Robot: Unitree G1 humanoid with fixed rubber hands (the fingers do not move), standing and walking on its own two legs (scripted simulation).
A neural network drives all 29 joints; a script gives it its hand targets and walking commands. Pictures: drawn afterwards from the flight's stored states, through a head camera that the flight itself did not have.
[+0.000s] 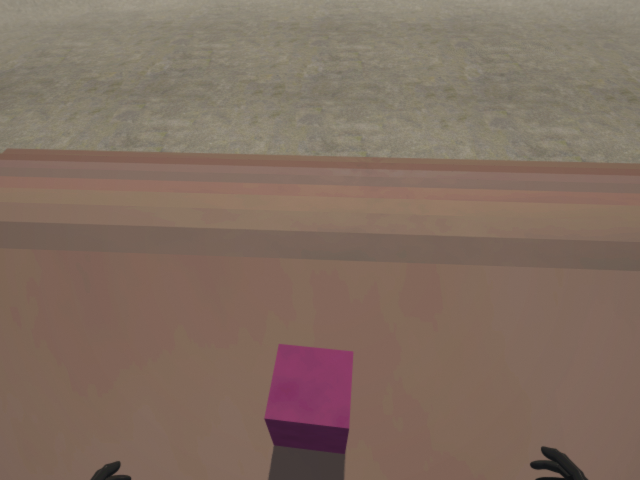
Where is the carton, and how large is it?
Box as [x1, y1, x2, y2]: [264, 344, 352, 453]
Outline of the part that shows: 279,344 264,418 273,443 276,445 344,453 349,422 352,351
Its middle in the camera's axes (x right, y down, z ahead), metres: -0.01 +0.47 +1.10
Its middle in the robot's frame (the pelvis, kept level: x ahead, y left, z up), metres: +0.44 +0.03 -0.66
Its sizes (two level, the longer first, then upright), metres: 0.210 0.200 0.250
